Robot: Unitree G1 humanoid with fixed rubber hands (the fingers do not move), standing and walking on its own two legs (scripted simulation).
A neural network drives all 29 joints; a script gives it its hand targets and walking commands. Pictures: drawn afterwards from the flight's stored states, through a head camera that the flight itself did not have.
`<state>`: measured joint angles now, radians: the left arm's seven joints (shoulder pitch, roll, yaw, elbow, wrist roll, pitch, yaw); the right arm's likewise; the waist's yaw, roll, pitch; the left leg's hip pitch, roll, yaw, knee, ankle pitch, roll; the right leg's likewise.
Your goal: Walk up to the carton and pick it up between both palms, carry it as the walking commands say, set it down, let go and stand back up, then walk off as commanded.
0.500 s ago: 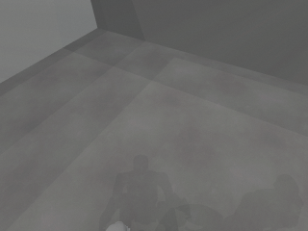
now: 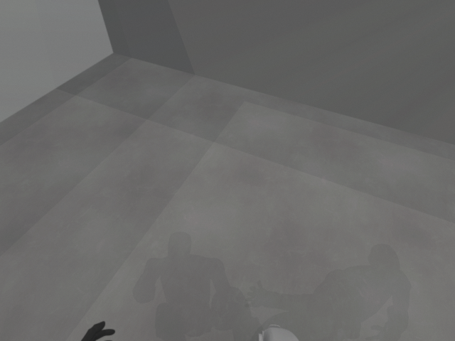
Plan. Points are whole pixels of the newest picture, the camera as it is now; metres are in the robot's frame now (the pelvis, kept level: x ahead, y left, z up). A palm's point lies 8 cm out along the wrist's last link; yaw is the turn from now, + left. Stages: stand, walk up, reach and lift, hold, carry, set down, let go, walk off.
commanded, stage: walk off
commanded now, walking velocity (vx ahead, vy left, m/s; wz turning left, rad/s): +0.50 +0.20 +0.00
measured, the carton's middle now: out of the picture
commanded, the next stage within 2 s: stand in 1.62 s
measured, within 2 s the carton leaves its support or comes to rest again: neither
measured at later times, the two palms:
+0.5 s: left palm out of the picture +0.16 +0.28 -0.11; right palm (304, 247) +0.35 -0.21 -0.13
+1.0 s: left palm (75, 156) +0.66 +0.40 -0.11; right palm (242, 222) +0.43 -0.07 -0.14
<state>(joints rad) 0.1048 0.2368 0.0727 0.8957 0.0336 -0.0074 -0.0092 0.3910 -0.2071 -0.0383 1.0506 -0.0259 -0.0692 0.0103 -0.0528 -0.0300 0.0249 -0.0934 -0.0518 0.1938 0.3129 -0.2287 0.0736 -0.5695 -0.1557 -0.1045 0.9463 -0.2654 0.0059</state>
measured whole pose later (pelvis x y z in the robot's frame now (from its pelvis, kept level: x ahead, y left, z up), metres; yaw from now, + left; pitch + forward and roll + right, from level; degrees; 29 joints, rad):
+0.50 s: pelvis +0.25 +0.03 +0.01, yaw +1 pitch -1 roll +2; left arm 0.45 0.20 0.06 1.08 0.03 -0.08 0.01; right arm 0.17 -0.24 -0.05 0.96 -0.03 -0.01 0.07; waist 0.06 0.02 0.06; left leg -0.56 0.15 0.04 0.82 -0.09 -0.05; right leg -0.06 -0.09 -0.17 0.33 -0.25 0.01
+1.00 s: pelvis +0.50 +0.16 +0.00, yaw +0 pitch +0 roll +2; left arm 0.05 0.22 0.07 0.89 0.03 -0.01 -0.01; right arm 0.42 -0.19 -0.03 1.08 -0.03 -0.07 0.01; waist -0.07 -0.03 0.03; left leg -0.04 -0.06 0.20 0.28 -0.25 0.08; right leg -0.58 -0.15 -0.11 0.85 -0.22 0.01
